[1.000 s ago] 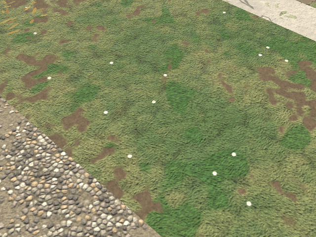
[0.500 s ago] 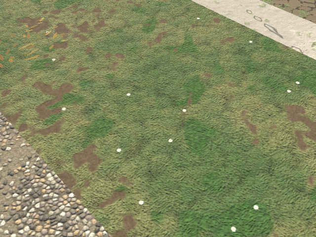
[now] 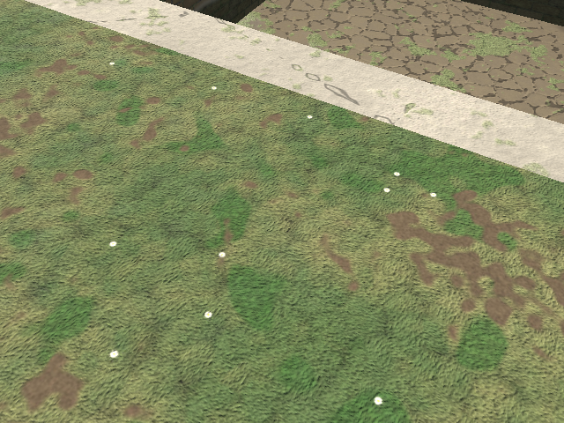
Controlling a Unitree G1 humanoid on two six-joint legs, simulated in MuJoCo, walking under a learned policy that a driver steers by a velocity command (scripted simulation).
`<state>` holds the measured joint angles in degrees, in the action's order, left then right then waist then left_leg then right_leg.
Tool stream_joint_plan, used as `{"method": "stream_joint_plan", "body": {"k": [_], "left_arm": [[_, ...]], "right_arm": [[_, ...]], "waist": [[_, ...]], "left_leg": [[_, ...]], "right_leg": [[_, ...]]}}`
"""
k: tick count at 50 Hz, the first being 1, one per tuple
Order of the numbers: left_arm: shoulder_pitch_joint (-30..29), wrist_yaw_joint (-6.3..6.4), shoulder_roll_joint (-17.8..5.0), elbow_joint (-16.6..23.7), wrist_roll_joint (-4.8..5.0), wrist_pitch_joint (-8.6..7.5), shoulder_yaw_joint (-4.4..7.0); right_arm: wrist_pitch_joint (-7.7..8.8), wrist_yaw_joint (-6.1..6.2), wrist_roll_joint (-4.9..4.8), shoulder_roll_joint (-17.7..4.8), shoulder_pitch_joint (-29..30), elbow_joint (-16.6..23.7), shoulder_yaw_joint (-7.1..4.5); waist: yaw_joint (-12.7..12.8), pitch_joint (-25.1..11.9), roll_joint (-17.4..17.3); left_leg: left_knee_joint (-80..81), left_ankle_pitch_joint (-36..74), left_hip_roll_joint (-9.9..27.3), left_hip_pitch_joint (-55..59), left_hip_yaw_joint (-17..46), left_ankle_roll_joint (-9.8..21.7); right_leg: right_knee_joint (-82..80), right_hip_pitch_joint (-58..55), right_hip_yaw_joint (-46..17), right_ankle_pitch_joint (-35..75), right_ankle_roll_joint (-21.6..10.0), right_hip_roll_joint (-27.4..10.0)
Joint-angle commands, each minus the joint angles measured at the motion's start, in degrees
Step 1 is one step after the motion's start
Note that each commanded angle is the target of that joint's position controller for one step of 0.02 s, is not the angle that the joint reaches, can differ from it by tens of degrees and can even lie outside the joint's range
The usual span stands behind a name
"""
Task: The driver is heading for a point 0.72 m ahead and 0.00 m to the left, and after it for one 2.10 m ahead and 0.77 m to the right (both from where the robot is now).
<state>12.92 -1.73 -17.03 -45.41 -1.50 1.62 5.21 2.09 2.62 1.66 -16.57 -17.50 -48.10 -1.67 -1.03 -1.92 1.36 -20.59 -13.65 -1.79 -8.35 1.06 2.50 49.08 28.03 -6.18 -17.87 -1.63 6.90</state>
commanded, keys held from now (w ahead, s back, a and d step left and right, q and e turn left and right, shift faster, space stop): w+e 0.26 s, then w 0.02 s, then w+q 0.72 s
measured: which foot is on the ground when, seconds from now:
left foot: down 0.00-0.36, up 0.38-0.88, down 0.90-1.00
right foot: up 0.00-0.34, down 0.36-0.88, up 0.90-1.00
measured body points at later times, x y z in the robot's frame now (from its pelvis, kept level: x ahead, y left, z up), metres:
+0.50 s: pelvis +0.22 -0.09 -0.01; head +0.26 -0.10 +0.44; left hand +0.42 +0.12 -0.13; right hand +0.14 -0.33 -0.16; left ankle +0.12 +0.08 -0.64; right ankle +0.24 -0.16 -0.75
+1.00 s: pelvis +0.50 -0.09 -0.02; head +0.54 -0.09 +0.42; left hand +0.53 +0.17 -0.16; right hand +0.64 -0.35 -0.15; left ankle +0.56 -0.05 -0.75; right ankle +0.35 -0.21 -0.64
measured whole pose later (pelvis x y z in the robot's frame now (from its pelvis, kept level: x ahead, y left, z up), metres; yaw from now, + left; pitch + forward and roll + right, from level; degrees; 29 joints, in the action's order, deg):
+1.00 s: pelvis +0.50 -0.09 -0.02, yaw +5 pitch +0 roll +0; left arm 17.1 0.4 -13.1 -50.7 -0.9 -4.0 1.6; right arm 1.3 -1.1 1.0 -15.2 -9.7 -48.3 -3.9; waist 0.5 4.1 0.4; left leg -33.0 -11.9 -6.7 -21.4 -4.6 8.5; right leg 72.1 16.8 3.2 -22.3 -1.2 -1.9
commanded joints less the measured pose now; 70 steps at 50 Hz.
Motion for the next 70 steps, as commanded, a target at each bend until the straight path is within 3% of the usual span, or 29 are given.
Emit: {"method": "stream_joint_plan", "body": {"k": [1,7,14,16,17,18,19,20,21,22,23,26,29,34,39,42,44,45,46,47,49,51,53,55,61,65,68,69,70], "left_arm": [[-0.27,-1.56,-5.31,3.24,-0.89,-1.32,1.08],[-10.32,-2.93,-2.88,7.30,-0.88,-0.81,-0.32],[-19.15,-4.08,-0.47,11.96,-0.93,-1.46,-2.42],[-14.73,-2.91,-0.54,10.67,-1.14,-1.88,-2.38],[-7.86,-2.07,-1.60,8.49,-1.14,-2.36,-1.81],[2.54,-1.11,-3.08,4.98,-1.52,-3.17,-1.05],[12.33,0.07,-7.75,2.45,-2.77,-3.64,0.28],[14.12,0.76,-13.67,2.18,-2.34,-3.77,1.30],[14.04,1.39,-12.35,2.08,-0.39,-3.47,1.53],[8.45,1.64,-9.75,0.97,-0.43,-3.78,0.45],[4.94,1.34,-5.59,0.90,-0.48,-4.36,-0.61],[1.83,1.30,-0.66,0.05,0.14,-6.07,-2.15],[4.03,1.43,-1.54,-1.94,0.57,-7.56,-1.85],[6.52,2.00,-0.17,-4.11,0.52,-7.91,-2.42],[11.03,3.20,-2.76,-6.97,0.56,-7.51,-2.14],[10.54,4.09,-5.27,-7.55,0.17,-6.50,-1.66],[9.58,4.16,-6.91,-7.04,-0.17,-5.35,-1.23],[8.42,3.76,-7.13,-6.04,-0.04,-5.21,-1.19],[11.71,2.56,-0.46,-2.62,0.95,-5.59,-2.48],[5.77,2.19,-3.94,0.11,0.73,-6.17,-1.76],[1.23,1.78,-3.56,1.71,0.89,-7.67,-2.27],[4.31,1.90,-2.81,0.10,-0.28,-6.24,-2.33],[7.81,1.66,-1.23,-1.63,-0.88,-4.03,-2.59],[7.88,1.34,-0.23,-2.10,-0.43,-3.30,-2.75],[-0.81,1.37,0.43,-0.86,0.93,-2.96,-3.23],[-1.94,1.62,-0.76,-0.41,0.05,-3.22,-2.92],[4.01,1.87,-1.74,-1.86,-0.43,-3.66,-2.17],[8.57,2.03,-1.96,-3.08,-0.51,-4.16,-1.80],[13.69,2.28,-5.07,-3.80,-0.65,-4.76,-0.80]], "right_arm": [[2.36,-0.31,-0.50,-7.28,3.31,3.95,-1.60],[3.18,-1.86,0.01,-5.89,-7.21,0.28,-1.78],[2.94,-1.69,0.02,-6.49,-9.85,-2.32,-1.81],[2.62,-1.62,-0.12,-7.00,-11.34,-4.37,-1.59],[2.39,-1.61,-0.34,-7.90,-11.80,-5.34,-1.60],[2.22,-1.52,-1.11,-8.39,-10.73,-5.55,-1.52],[2.49,-1.90,-1.60,-5.72,-10.03,-3.65,-0.60],[2.43,-3.00,-3.01,1.48,-14.48,-1.19,0.81],[2.47,-2.37,-2.14,-6.83,-6.73,-1.40,-1.70],[2.89,-2.56,-2.78,-5.12,-3.71,0.04,-1.65],[3.03,-2.67,-2.50,-3.77,-4.49,-0.93,-1.32],[0.14,-3.39,-0.24,-0.90,-8.97,-4.28,-1.45],[-0.91,-4.45,-0.14,0.69,-5.53,-3.33,-1.71],[-0.48,-5.61,-0.05,1.77,6.26,0.82,-1.16],[-0.38,-6.47,0.26,2.05,14.77,4.54,-0.29],[-0.68,-5.83,0.42,0.13,10.49,3.93,-1.07],[-0.27,-5.20,0.64,-2.55,0.44,1.27,-2.52],[0.01,-4.43,1.30,-5.63,-7.73,-1.02,-3.99],[-0.40,-3.53,1.54,-12.67,-8.35,-0.58,-6.02],[-0.94,-3.70,-0.83,-13.24,-8.18,0.14,-6.17],[-1.00,-2.89,-1.46,-8.62,-2.63,-0.25,-5.10],[-0.09,-2.44,-1.46,-4.34,2.39,0.31,-3.67],[1.61,-2.80,-1.42,-3.21,2.57,-0.03,-2.83],[2.45,-3.03,-1.07,-4.06,0.85,-1.57,-2.65],[2.04,-2.22,-0.56,-3.29,-0.44,-3.61,-1.35],[1.27,-0.65,-0.58,-3.88,-0.25,-4.52,-1.35],[0.41,0.42,-0.93,-5.30,1.33,-4.39,-1.98],[0.12,0.57,-1.04,-5.84,2.39,-4.10,-2.24],[0.21,0.63,-1.17,-6.70,3.32,-2.71,-2.55]], "waist": [[1.99,6.71,-7.28],[-3.45,8.43,-6.96],[-4.83,9.17,-8.71],[-2.01,6.17,-9.81],[1.60,2.31,-9.80],[7.01,-3.20,-8.69],[10.84,-10.84,-4.04],[7.67,-20.30,10.97],[10.77,-17.52,0.14],[6.76,-7.16,1.94],[4.37,-2.00,0.59],[0.32,2.06,3.24],[-0.54,4.77,3.46],[0.77,8.19,3.01],[2.52,8.94,1.94],[-0.19,4.57,3.84],[-4.67,-1.58,3.83],[-8.95,-5.63,0.42],[-5.15,-10.88,-13.30],[-6.28,-14.30,-9.12],[-2.89,-0.56,-1.01],[2.21,3.56,1.44],[3.87,2.22,0.52],[4.10,1.81,-1.24],[0.13,2.21,-5.64],[-0.49,2.40,-5.92],[1.76,1.35,-6.08],[4.35,-0.06,-4.62],[7.18,-3.40,-0.42]], "left_leg": [[16.06,-15.39,15.24,4.81,14.93,5.41],[14.00,3.93,14.64,11.41,3.94,5.85],[8.99,26.18,15.87,12.67,-5.45,4.55],[1.79,49.55,16.30,11.67,-7.04,4.29],[-6.11,58.36,16.34,11.29,-7.38,4.19],[-17.40,55.62,15.12,5.63,-9.05,3.26],[-33.35,32.47,12.68,-7.37,-8.80,2.56],[-54.74,-18.89,2.14,-26.29,-6.18,0.31],[-58.31,-13.19,2.19,-27.78,4.42,1.52],[-56.15,-7.71,4.28,-28.78,4.47,2.03],[-51.71,-4.96,6.20,-26.66,3.26,2.12],[-46.89,-2.35,6.90,-19.84,1.98,1.22],[-44.85,2.10,6.89,-24.84,1.20,1.01],[-31.22,13.45,6.63,-29.97,-1.83,0.53],[-17.30,13.96,4.20,-26.50,-7.81,2.99],[-16.02,5.44,-0.87,-19.47,-10.72,6.45],[-12.69,0.52,-4.00,-7.03,-9.60,9.63],[-7.82,-0.79,-1.61,5.36,-4.02,12.33],[-6.78,-0.74,16.29,23.61,23.56,20.85],[2.39,-0.10,21.19,26.57,43.56,25.03],[5.71,5.29,18.32,12.82,28.66,19.89],[6.89,20.72,13.32,1.71,18.15,15.69],[6.35,39.86,11.43,-2.22,10.69,14.24],[6.48,49.51,9.73,-2.79,5.13,12.05],[6.60,50.40,8.31,3.60,-3.37,5.53],[1.67,51.38,11.52,9.74,-4.12,5.89],[-9.33,57.50,12.75,11.60,-3.67,5.96],[-17.22,53.83,11.52,10.29,-4.68,4.83],[-30.86,39.06,7.73,3.06,-6.99,2.32]], "right_leg": [[12.79,16.07,0.86,4.45,1.64,-5.29],[10.27,22.23,3.39,8.48,2.61,-7.95],[-9.51,11.39,12.78,6.81,-1.38,-7.64],[-13.75,-0.52,14.87,2.97,-4.65,-3.34],[-16.07,-9.19,14.72,2.84,-6.38,-1.23],[-20.76,-23.86,13.14,7.85,-8.00,-1.34],[-21.90,-40.92,0.39,0.32,-10.20,-13.75],[-26.36,-55.18,-29.63,4.07,-17.20,-34.47],[-29.13,-47.82,-28.61,9.94,-15.44,-31.50],[-30.31,-38.50,-16.97,16.13,-13.48,-28.78],[-32.57,-31.03,-10.38,20.52,-11.18,-25.91],[-37.13,-20.86,0.85,22.80,-7.54,-20.83],[-40.10,-20.57,6.16,25.43,-6.90,-19.96],[-41.24,-21.92,14.00,29.78,-5.93,-18.03],[-39.01,-29.34,17.62,41.37,-4.96,-20.62],[-27.67,-35.04,19.94,64.84,-3.87,-21.52],[-9.89,-32.49,20.06,64.06,-4.26,-21.84],[5.64,-23.78,20.72,50.71,-3.07,-20.16],[28.59,0.22,20.03,1.79,0.16,-10.68],[37.95,11.25,7.22,-12.53,0.82,-3.88],[29.34,14.18,3.82,-2.19,0.11,-10.72],[21.71,6.37,4.29,-0.79,1.35,-13.05],[18.06,0.34,5.97,-0.67,2.48,-12.72],[12.96,-0.93,7.39,3.09,2.72,-12.05],[-4.48,-0.34,8.73,15.37,0.96,-9.87],[-10.26,-0.49,9.65,12.27,-0.69,-7.90],[-15.30,-5.07,10.98,5.16,-3.48,-4.87],[-20.90,-9.89,10.31,9.42,-4.77,-4.41],[-23.95,-19.27,2.61,32.59,-7.76,-9.89]]}}
Next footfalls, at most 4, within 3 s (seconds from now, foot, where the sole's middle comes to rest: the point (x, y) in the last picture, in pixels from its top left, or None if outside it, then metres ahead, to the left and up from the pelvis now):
0.36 right None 0.28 -0.17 -0.78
0.90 left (300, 398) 0.60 -0.05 -0.78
1.40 right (344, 325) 0.80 -0.18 -0.78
1.92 left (276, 333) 0.78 0.01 -0.78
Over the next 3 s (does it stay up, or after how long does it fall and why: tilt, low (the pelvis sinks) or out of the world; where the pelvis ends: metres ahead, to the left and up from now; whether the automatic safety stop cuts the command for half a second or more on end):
stays up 0.69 -0.08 -0.01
